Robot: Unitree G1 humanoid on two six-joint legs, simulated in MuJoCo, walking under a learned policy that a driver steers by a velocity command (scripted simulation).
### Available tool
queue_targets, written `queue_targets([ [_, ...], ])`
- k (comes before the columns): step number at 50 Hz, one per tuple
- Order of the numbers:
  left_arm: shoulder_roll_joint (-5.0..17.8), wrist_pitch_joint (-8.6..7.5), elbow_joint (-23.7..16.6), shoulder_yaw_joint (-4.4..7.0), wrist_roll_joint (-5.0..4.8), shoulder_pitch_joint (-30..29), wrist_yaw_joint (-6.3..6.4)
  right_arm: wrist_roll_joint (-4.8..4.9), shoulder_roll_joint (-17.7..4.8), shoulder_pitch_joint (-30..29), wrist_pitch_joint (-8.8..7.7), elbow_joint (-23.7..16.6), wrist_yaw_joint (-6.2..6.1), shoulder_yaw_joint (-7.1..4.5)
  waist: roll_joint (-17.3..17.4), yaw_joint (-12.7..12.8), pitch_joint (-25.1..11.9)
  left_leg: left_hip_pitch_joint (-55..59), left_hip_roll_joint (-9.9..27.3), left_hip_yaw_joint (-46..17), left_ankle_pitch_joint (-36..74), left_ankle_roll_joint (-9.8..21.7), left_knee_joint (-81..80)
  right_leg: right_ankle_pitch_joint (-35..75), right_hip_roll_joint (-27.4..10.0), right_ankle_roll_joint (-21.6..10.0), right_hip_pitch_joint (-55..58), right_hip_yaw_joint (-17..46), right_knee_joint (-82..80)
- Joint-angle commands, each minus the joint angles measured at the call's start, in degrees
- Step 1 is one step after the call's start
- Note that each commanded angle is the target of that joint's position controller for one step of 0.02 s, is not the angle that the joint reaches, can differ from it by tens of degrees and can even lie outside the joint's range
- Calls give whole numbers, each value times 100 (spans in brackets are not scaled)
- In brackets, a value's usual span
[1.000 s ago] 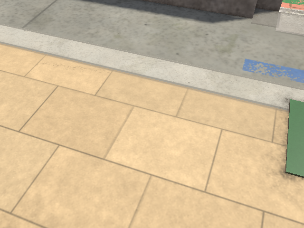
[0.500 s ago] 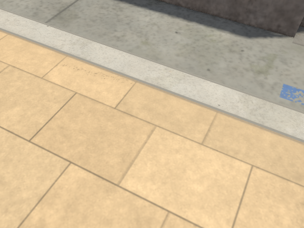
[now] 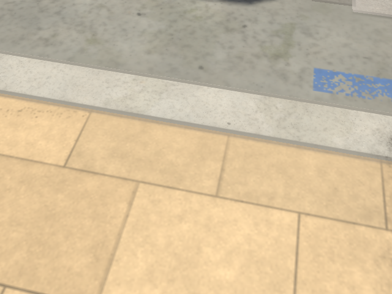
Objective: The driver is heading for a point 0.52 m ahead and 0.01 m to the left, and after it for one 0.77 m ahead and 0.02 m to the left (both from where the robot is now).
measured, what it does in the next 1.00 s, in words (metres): walks ahead: left foot, then right foot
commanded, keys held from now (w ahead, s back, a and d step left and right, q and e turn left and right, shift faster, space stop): w+e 0.10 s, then w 0.38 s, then no key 0.22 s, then q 0.30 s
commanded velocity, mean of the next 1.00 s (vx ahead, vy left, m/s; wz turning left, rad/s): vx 0.35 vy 0.00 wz -0.10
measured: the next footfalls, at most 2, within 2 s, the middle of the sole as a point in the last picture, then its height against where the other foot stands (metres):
left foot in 0.20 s outside the picture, level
right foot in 0.68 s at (234, 266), level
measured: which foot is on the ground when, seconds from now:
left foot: up 0.00-0.18, down 0.20-0.68, up 0.70-1.00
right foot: down 0.00-0.20, up 0.22-0.66, down 0.68-1.00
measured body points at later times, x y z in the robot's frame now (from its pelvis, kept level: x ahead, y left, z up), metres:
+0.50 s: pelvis +0.28 +0.05 +0.02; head +0.30 +0.06 +0.47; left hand +0.43 +0.28 -0.12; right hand +0.22 -0.21 -0.12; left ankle +0.27 +0.13 -0.73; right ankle +0.34 -0.12 -0.67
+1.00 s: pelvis +0.39 -0.01 +0.01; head +0.42 -0.03 +0.46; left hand +0.49 +0.23 -0.12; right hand +0.43 -0.26 -0.14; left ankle +0.41 +0.11 -0.68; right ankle +0.45 -0.09 -0.73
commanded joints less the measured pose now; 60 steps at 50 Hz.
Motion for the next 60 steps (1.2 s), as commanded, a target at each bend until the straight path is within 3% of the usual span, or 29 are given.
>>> queue_targets([
  [1, 990, -175, -413, 204, -101, -216, 22, 61, -407, -89, -10, -592, 52, -23, -377, -188, -621, 1078, -86, 251, 1207, -130, -2277, 4229, -1601, -879, -666, 1358, -1219],
  [3, 947, -156, -359, 238, -182, -43, -70, 128, -466, -181, -52, -597, 55, -39, -512, -31, -822, 1625, -374, 368, 2094, 4, -3019, 4032, -1291, -575, -454, 1165, -1035],
  [6, 929, -29, -276, 253, -172, 349, -76, 136, -637, -523, -65, -711, 45, -95, -382, 122, -757, 1695, -438, 248, 2020, 129, -3529, 3294, -1491, -346, 156, 1598, -737],
  [7, 961, -8, -270, 260, -153, 380, -65, 130, -690, -397, -86, -671, 44, -121, -389, 62, -720, 1943, -477, 252, 1873, 179, -3743, 3129, -1516, -283, 221, 1670, -551],
  [9, 963, -38, -280, 263, -104, 410, -65, 23, -960, 654, -182, -352, 4, -251, 33, -475, -1060, 3309, -437, 82, 1474, 373, -4154, 3093, -1124, -80, -28, 1368, 936],
  [10, 694, -96, -440, 188, -57, 563, -72, -44, -1419, 1424, -218, -324, -56, -349, 664, -739, -1725, 4230, 746, -1310, 878, 687, -4353, 1673, -736, 49, -544, 861, 2569],
  [11, 358, -73, -426, 165, -202, 1481, -73, -25, -1888, 1461, -117, -271, -64, -466, 1906, -276, -2225, 4937, 2009, -3930, 317, 1529, -5281, -1842, -17, 167, -1841, 409, 4172],
  [12, 753, 13, -299, 185, 2, 1199, -49, 118, -1397, 995, -22, -350, -49, -397, 851, -190, -1588, 4367, 1823, -4133, -1450, 1526, -5531, -1548, -511, 118, -2447, 565, 4595],
  [13, 766, 32, -428, 198, 51, 556, -91, 147, -976, 493, -14, -490, -38, -300, 261, -230, -791, 3602, 1502, -3259, -1656, 1366, -5651, -939, -718, 148, -2554, 564, 4441],
  [15, 614, 48, -526, 175, 58, 185, -143, 112, -775, 271, -72, -413, -50, -233, 345, -45, -413, 2849, 1004, -2016, -13, 1129, -5837, -441, -990, 248, -2207, 558, 3840],
  [18, 526, 149, -477, 148, 103, 298, -175, 189, -780, 600, -254, -176, -18, -242, 414, 149, -700, 2759, 798, -1258, 1750, 1149, -5848, -239, -1001, 412, -1793, 460, 3489],
  [20, 508, 167, -568, 129, 83, -4, -197, 206, -851, 728, -304, -97, -4, -264, 370, 168, -730, 2863, 758, -956, 1956, 1206, -5998, 72, -1090, 494, -1975, 359, 3140],
  [24, 389, 144, -879, 27, 66, -982, -266, 204, -818, 1024, -259, 27, 18, -259, 334, -3, -468, 2885, 610, -563, 1709, 1187, -6309, 777, -1339, 678, -2178, -19, 1977],
  [27, 217, 94, -930, -77, 16, -1309, -232, 189, -834, 1293, -228, 175, 15, -243, 378, -104, -414, 2903, 493, -71, 3599, 1071, -5912, 946, -1149, 720, -1633, -359, 1067],
  [31, 310, -15, -820, -94, -13, -1164, -103, 170, -812, 1475, -170, 347, -26, -208, 601, -116, -619, 3332, 533, -47, 4730, 899, -5210, 977, -919, 531, -1008, -393, 410],
  [33, 408, -127, -496, -43, 50, -351, -24, 244, -807, 1313, -149, 371, -80, -192, 340, 290, -885, 3338, 318, 17, 4654, 685, -4254, 1637, -801, 365, 27, -384, -571],
  [34, 694, -226, -340, 22, 138, 171, 15, 287, -689, 1386, -162, 324, -102, -145, 53, 422, -1275, 2834, 91, 148, 3621, 508, -3510, 2936, -1359, 270, 1027, 49, -544],
  [35, 1180, -256, -293, 118, 216, 706, 29, 371, -261, 1894, -155, 219, -131, -32, -994, 337, -2012, 1692, -372, 494, 501, 322, -2050, 5777, -2948, -268, 2492, 1419, 48],
  [36, 1164, -136, -291, 141, -51, 693, 9, 483, -281, 2438, -8, 491, -179, -64, -1393, 345, -2680, 1378, -831, 287, -1701, 292, -988, 6246, -3533, -1029, 2577, 2182, -159],
  [37, 871, -70, -427, 74, -174, 265, -10, 323, -568, 2112, 123, 518, -197, -149, -725, 230, -2112, 1241, -619, -15, -1640, 296, -696, 5072, -3247, -936, 1847, 1791, -479],
  [38, 610, -44, -532, -16, -140, -242, 16, 208, -497, 1629, 165, 410, -163, -159, -654, 137, -1415, 1066, -518, -28, -1320, 297, -726, 4293, -2967, -724, 1164, 1418, -787],
  [40, 421, -26, -617, -93, -74, -647, 129, 139, -448, 1290, 270, 336, -113, -200, -679, -98, -855, 1287, -309, -36, -652, 213, -1064, 3936, -2559, -401, 265, 678, -1156],
  [43, 541, -36, -645, -44, -57, -561, 201, 127, -373, 1470, 414, 372, -93, -251, -588, -234, -1128, 1542, -454, 146, -324, 91, -798, 4119, -2469, -497, 41, 196, -1139],
  [49, 656, 140, -690, 43, -2, -471, 294, 101, -370, 687, 643, -62, -57, -274, -840, -68, -887, 1179, -284, 346, -130, 49, -1752, 1320, -2536, -566, -114, -14, -1431],
  [55, 965, 312, -734, 178, 22, -412, 275, 159, -422, 450, 650, -444, 8, -257, -768, 43, -1009, 1688, -363, 654, -455, 265, -2784, 846, -2872, -515, -30, -48, -1089],
  [57, 1077, 385, -756, 233, -13, -502, 267, 166, -422, 731, 597, -451, 29, -258, -602, -135, -1020, 2346, -475, 746, 79, 424, -3790, 764, -2799, -169, -285, -315, -609],
  [58, 1019, 436, -707, 253, 12, -337, 244, 148, -570, 854, 544, -435, 26, -294, -184, -161, -917, 2665, -399, 351, 422, 539, -4576, 313, -2608, 204, -603, -581, -61],
  [59, 675, 507, -784, 205, 21, -82, 181, 84, -1103, 842, 486, -536, -22, -398, 1267, -27, -791, 2916, 812, -1430, 921, 826, -5618, -1087, -1892, 701, -1440, -1194, 1424],
  [60, 528, 563, -1171, 141, -31, -681, 280, 104, -1733, 957, 493, -619, -78, -551, 1763, -269, -362, 2442, 1816, -2813, 2324, 1654, -5823, -2128, -921, 925, -2367, -814, 2277],
])
Velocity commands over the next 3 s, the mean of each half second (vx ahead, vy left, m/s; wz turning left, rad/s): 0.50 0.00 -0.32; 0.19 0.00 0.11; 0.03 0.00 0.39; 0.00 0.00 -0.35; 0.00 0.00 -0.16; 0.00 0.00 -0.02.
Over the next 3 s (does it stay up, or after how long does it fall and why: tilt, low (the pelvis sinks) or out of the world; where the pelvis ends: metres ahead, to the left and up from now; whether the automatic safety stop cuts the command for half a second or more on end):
stays up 0.32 0.01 0.01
